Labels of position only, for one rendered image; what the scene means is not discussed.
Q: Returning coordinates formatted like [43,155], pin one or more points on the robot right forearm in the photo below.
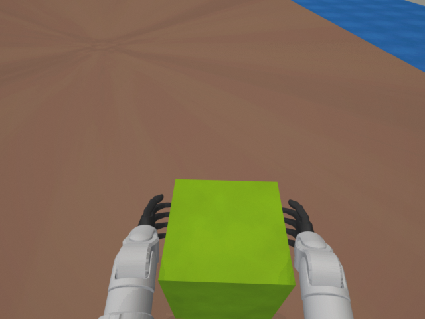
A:
[322,279]

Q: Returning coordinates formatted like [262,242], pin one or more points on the right robot hand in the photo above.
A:
[301,222]

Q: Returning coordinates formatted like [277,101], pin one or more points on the left robot hand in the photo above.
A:
[149,216]

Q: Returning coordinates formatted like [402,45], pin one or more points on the carton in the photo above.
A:
[226,252]

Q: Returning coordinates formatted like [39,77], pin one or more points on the robot left forearm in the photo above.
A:
[132,282]

